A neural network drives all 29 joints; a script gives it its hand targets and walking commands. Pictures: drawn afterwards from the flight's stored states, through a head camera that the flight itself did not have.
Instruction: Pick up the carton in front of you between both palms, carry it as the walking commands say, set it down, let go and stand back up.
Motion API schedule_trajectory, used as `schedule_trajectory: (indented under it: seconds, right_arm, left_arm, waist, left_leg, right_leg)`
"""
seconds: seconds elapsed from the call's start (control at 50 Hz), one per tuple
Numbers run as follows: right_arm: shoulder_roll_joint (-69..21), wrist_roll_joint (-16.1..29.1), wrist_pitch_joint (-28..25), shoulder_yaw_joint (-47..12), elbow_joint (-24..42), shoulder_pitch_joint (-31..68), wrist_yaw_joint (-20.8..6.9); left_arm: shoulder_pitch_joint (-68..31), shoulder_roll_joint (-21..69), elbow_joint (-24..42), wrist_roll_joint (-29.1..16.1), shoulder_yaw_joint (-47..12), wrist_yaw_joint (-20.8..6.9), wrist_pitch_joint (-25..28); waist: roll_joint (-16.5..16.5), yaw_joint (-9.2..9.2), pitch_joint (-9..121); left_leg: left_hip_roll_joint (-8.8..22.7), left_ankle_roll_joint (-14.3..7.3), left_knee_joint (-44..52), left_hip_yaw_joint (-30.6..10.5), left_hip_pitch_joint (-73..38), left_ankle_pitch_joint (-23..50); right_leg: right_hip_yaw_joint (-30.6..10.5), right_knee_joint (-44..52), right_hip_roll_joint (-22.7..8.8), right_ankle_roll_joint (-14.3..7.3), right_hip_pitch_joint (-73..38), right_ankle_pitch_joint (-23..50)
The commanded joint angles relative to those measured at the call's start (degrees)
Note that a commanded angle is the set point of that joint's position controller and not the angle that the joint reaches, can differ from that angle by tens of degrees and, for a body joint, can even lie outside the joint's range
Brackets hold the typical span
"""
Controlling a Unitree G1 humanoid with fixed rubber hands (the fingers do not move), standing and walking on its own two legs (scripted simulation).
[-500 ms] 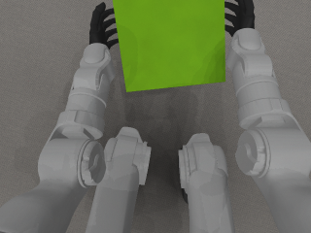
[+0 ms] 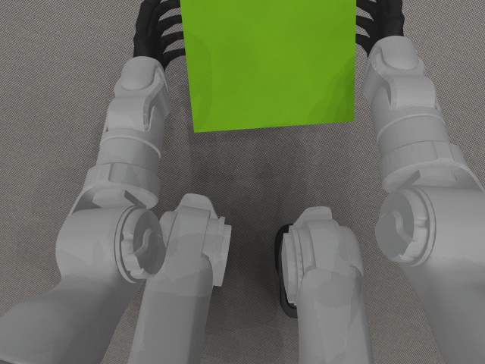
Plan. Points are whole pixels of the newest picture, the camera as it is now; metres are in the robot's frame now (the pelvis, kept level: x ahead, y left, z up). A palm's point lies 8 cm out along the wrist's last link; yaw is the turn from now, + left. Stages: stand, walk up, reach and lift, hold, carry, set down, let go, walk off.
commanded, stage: set down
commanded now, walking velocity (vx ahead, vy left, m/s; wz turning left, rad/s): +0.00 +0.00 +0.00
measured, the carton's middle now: (263, 61) +0.54 +0.01 -0.24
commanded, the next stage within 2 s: let go in 1.78 s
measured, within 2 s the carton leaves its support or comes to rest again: rests again in 0.20 s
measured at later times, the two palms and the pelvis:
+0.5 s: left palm (149, 60) +0.51 +0.17 -0.17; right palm (372, 49) +0.54 -0.14 -0.17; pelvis +0.01 +0.00 -0.01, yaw +0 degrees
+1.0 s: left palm (96, 51) +0.50 +0.21 -0.10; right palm (419, 38) +0.53 -0.16 -0.09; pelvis -0.01 +0.01 +0.02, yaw +0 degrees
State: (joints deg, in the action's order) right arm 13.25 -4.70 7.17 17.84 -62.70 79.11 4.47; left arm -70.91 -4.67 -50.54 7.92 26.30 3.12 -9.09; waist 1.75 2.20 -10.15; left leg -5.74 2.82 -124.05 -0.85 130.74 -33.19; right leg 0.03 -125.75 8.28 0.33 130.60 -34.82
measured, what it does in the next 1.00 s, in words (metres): stands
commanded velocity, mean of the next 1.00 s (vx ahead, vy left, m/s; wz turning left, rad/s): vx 0.00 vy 0.00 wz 0.00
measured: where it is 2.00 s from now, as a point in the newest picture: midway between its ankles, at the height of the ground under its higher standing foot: (244, 279)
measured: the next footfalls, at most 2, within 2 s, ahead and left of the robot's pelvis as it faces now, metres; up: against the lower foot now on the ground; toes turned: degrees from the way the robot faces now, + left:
none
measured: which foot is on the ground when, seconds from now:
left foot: down 0.00-1.00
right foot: down 0.00-1.00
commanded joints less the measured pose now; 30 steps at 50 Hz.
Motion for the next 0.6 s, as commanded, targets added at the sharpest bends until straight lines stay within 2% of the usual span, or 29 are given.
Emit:
schedule_trajectory:
  seconds: [0.0, 0.02, 0.04, 0.06, 0.08, 0.1, 0.12, 0.14, 0.16, 0.18, 0.2, 0.24, 0.26, 0.28, 0.3, 0.32, 0.34, 0.36, 0.38, 0.4, 0.42, 0.44, 0.46, 0.48, 0.5, 0.52, 0.54, 0.56, 0.58]
  right_arm:
    - [-45.42, 1.39, 1.77, -15.03, -2.98, 19.06, -13.20]
    - [-44.30, 2.44, 1.54, -14.27, -1.96, 20.87, -13.45]
    - [-43.36, 2.13, 1.31, -14.86, -2.10, 17.91, -13.33]
    - [-42.65, 0.37, 1.59, -12.43, -4.25, 16.89, -13.26]
    - [-42.51, 1.15, 0.87, -13.87, -2.91, 18.50, -13.18]
    - [-43.41, -0.04, 1.41, -10.67, -6.24, 16.18, -13.47]
    - [-41.13, 0.29, 1.04, -12.54, -3.25, 17.82, -13.56]
    - [-40.70, 0.76, 0.43, -12.35, -2.81, 17.23, -13.50]
    - [-42.06, 0.56, 0.97, -11.72, -6.26, 15.13, -13.67]
    - [-39.28, -1.41, 1.01, -10.77, -5.45, 13.13, -13.26]
    - [-39.28, -0.68, 0.68, -11.14, -5.38, 13.34, -13.37]
    - [-38.62, 1.45, 0.25, -13.90, -4.12, 15.64, -13.18]
    - [-39.35, 0.34, 0.14, -11.60, -5.20, 15.70, -13.13]
    - [-40.67, 0.27, 0.38, -12.12, -6.82, 11.99, -13.38]
    - [-37.93, -0.83, 0.56, -11.14, -6.70, 13.40, -13.22]
    - [-37.18, 0.22, 0.15, -12.71, -4.63, 13.25, -13.23]
    - [-35.94, -0.59, -0.40, -10.36, -7.67, 9.29, -12.68]
    - [-34.62, -0.99, -0.77, -10.82, -6.85, 10.21, -12.09]
    - [-29.76, -0.21, -1.57, -9.70, -5.28, 10.42, -11.40]
    - [-28.96, 0.61, -1.62, -10.65, -6.30, 11.25, -11.15]
    - [-25.18, 0.56, -2.36, -10.36, -4.61, 8.26, -9.93]
    - [-13.25, -0.77, -3.16, -8.78, -5.31, 6.09, -7.59]
    - [-8.63, 1.58, -3.47, -8.11, -5.96, 3.22, -5.67]
    - [6.40, 1.33, -5.31, -6.57, -1.89, 1.21, -2.41]
    - [13.55, 1.96, -6.68, -6.28, -0.56, 2.06, -0.14]
    - [13.10, 6.10, -7.22, -8.31, 2.06, 5.02, 0.95]
    - [11.55, 10.68, -7.59, -11.21, 4.40, 8.28, 0.54]
    - [12.00, 12.19, -7.53, -13.57, 3.95, 10.76, 0.83]
    - [10.66, 14.33, -7.33, -14.50, 6.02, 9.91, 0.92]
  left_arm:
    - [-23.84, 34.27, -4.54, -0.62, -15.48, -11.70, -0.34]
    - [-22.15, 36.21, -3.91, 0.69, -14.82, -11.87, -0.08]
    - [-20.04, 33.25, -5.35, 0.73, -14.25, -11.25, -0.07]
    - [-22.59, 34.41, -4.14, 1.19, -13.89, -11.30, -0.03]
    - [-19.59, 35.82, -6.21, 0.75, -13.50, -11.39, -0.04]
    - [-21.94, 35.40, -5.70, 1.01, -13.62, -11.70, -0.32]
    - [-18.94, 35.44, -6.88, 1.43, -13.90, -11.83, -0.37]
    - [-20.48, 36.22, -5.50, -1.01, -14.87, -11.97, 0.40]
    - [-19.22, 32.73, -8.20, 1.57, -13.59, -11.52, 0.39]
    - [-16.73, 33.66, -9.70, 0.65, -11.99, -11.51, 0.09]
    - [-19.60, 33.15, -6.15, 1.38, -12.07, -11.45, 0.45]
    - [-16.22, 30.53, -8.53, 0.75, -12.10, -11.35, 0.77]
    - [-20.59, 32.38, -6.84, -0.14, -13.93, -11.40, 1.17]
    - [-19.71, 31.20, -7.77, -0.79, -13.03, -11.38, 1.44]
    - [-17.06, 31.45, -9.99, 1.45, -12.56, -11.34, 0.93]
    - [-17.20, 30.21, -7.41, 0.84, -11.63, -11.35, 1.27]
    - [-16.14, 31.42, -9.33, -0.33, -12.52, -10.92, 1.49]
    - [-17.52, 28.80, -7.40, -0.86, -12.38, -10.48, 2.19]
    - [-15.64, 26.18, -8.48, -0.19, -11.83, -9.81, 2.53]
    - [-15.17, 25.59, -9.61, -0.07, -10.56, -9.25, 2.86]
    - [-12.41, 19.39, -10.39, -0.98, -9.93, -8.00, 3.64]
    - [-9.56, 12.77, -10.13, -2.13, -8.32, -6.04, 4.58]
    - [-5.01, 2.68, -12.42, -2.04, -6.54, -3.72, 5.70]
    - [-1.05, -9.79, -9.06, -2.79, -3.86, -0.38, 7.44]
    - [-3.52, -12.33, -7.25, -6.36, -5.75, 1.37, 8.53]
    - [-7.93, -16.91, -5.15, -8.51, -5.40, 2.26, 9.82]
    - [-8.55, -13.23, -6.08, -12.15, -11.54, 2.17, 10.12]
    - [-12.21, -19.87, -5.30, -13.58, -8.30, 2.99, 10.44]
    - [-10.29, -16.98, -4.98, -14.71, -11.70, 2.82, 10.67]
  waist:
    - [2.98, 3.54, 42.60]
    - [1.47, 5.99, 43.13]
    - [2.97, 5.17, 42.29]
    - [2.21, 1.86, 41.42]
    - [2.55, 3.77, 43.56]
    - [2.04, 1.18, 41.59]
    - [1.34, 2.81, 41.88]
    - [0.53, 2.08, 42.53]
    - [1.62, 4.17, 39.01]
    - [1.85, 1.71, 38.77]
    - [2.23, 1.45, 38.30]
    - [2.80, 4.02, 37.79]
    - [0.56, 1.33, 39.58]
    - [2.70, 2.50, 39.50]
    - [2.04, 2.20, 37.50]
    - [2.79, 3.00, 38.61]
    - [1.02, 0.37, 41.02]
    - [2.59, 1.17, 39.35]
    - [0.26, 0.85, 38.29]
    - [0.25, 2.24, 40.55]
    - [2.10, 1.49, 40.79]
    - [0.48, 0.19, 42.43]
    - [2.03, 3.29, 42.19]
    - [2.15, 2.10, 44.20]
    - [2.80, -0.63, 47.54]
    - [2.87, 2.10, 47.70]
    - [-1.53, 2.58, 50.85]
    - [3.58, 4.21, 51.25]
    - [-0.33, 5.10, 52.40]
  left_leg:
    - [-1.46, -2.44, 7.30, 3.11, -19.68, 14.99]
    - [-1.43, -2.75, 7.36, 3.26, -20.24, 16.46]
    - [-1.04, -2.76, 7.15, 2.14, -21.44, 16.28]
    - [-0.88, -2.73, 7.16, 2.16, -18.01, 15.70]
    - [-0.82, -2.71, 6.39, 1.57, -22.37, 17.66]
    - [-1.13, -3.10, 7.96, 1.21, -21.06, 15.31]
    - [-1.06, -2.74, 7.57, 0.83, -22.98, 17.60]
    - [-1.63, -2.70, 7.27, 1.13, -21.86, 17.09]
    - [-0.98, -2.89, 7.32, 1.75, -20.71, 17.76]
    - [-1.40, -2.72, 7.27, 1.38, -20.38, 16.08]
    - [-1.13, -3.09, 8.02, 1.06, -20.98, 14.73]
    - [-1.04, -2.95, 6.34, 1.64, -19.60, 15.87]
    - [-1.16, -2.66, 6.58, 1.30, -18.60, 17.44]
    - [-1.20, -3.15, 6.94, 1.87, -19.16, 15.22]
    - [-0.70, -2.93, 7.02, 0.54, -19.47, 16.20]
    - [-1.11, -2.60, 5.81, 1.43, -19.03, 18.23]
    - [-1.03, -2.11, 6.21, 1.63, -20.44, 17.48]
    - [-1.26, -2.24, 6.54, 1.51, -19.86, 17.04]
    - [-0.53, -1.75, 5.91, 1.31, -20.33, 18.34]
    - [-0.26, -1.57, 5.03, 1.62, -20.36, 18.45]
    - [0.22, -1.44, 4.18, 0.90, -22.38, 19.74]
    - [0.41, -0.72, 3.58, 1.45, -22.56, 18.90]
    - [1.05, -1.14, 4.10, 1.05, -26.67, 20.01]
    - [1.34, -0.37, 5.06, 1.74, -26.57, 20.72]
    - [1.78, -0.23, 4.72, 1.33, -25.99, 20.48]
    - [2.60, -0.42, 4.27, 1.65, -26.26, 22.82]
    - [3.04, -0.69, 5.23, 1.61, -30.68, 24.70]
    - [3.52, -1.13, 4.58, 2.23, -25.41, 22.90]
    - [3.47, -1.23, 4.35, 3.11, -26.37, 23.53]
  right_leg:
    - [-2.44, 12.82, 0.16, -1.65, -19.62, 13.99]
    - [-2.58, 12.39, 0.37, -1.17, -17.71, 14.57]
    - [-1.80, 11.38, 0.39, -0.38, -16.74, 13.62]
    - [-2.32, 12.27, 0.19, -1.05, -16.04, 14.12]
    - [-2.02, 11.56, -0.04, -0.87, -16.62, 14.92]
    - [-1.70, 11.81, 0.04, -0.88, -17.10, 13.76]
    - [-1.66, 10.75, -0.27, -0.98, -15.10, 14.38]
    - [-1.19, 10.70, -0.42, -1.16, -15.97, 14.68]
    - [-2.58, 11.40, -0.34, -0.99, -14.35, 14.88]
    - [-1.74, 12.00, -0.62, -0.69, -17.15, 13.73]
    - [-1.02, 11.51, 0.01, -0.27, -15.07, 13.23]
    - [-2.47, 10.87, -0.71, -0.41, -16.45, 15.03]
    - [-2.74, 10.51, -0.62, -0.82, -17.23, 16.89]
    - [-1.95, 10.77, -0.66, -0.65, -17.50, 14.88]
    - [-2.05, 10.31, -1.14, -0.53, -16.45, 15.69]
    - [-2.29, 9.93, -1.10, -0.21, -15.93, 16.11]
    - [-1.53, 10.19, -0.85, -0.64, -18.20, 16.78]
    - [-1.40, 10.43, -1.12, -0.49, -17.00, 16.76]
    - [-1.75, 9.76, -1.35, -0.70, -16.90, 17.64]
    - [-2.71, 9.14, -1.69, -0.59, -18.13, 18.63]
    - [-2.28, 8.00, -2.06, 0.26, -19.28, 20.05]
    - [-2.03, 7.80, -2.80, 0.12, -21.47, 19.16]
    - [-2.45, 7.98, -2.89, 0.84, -23.59, 19.99]
    - [-1.43, 8.48, -3.16, 1.56, -22.76, 19.63]
    - [-1.63, 8.50, -4.63, 1.57, -23.82, 19.92]
    - [-2.47, 8.70, -4.48, 1.30, -22.84, 22.40]
    - [-3.04, 8.65, -4.51, 0.67, -23.84, 22.93]
    - [-3.91, 8.17, -5.13, 0.51, -28.69, 22.96]
    - [-4.95, 8.01, -5.27, 0.22, -30.81, 23.95]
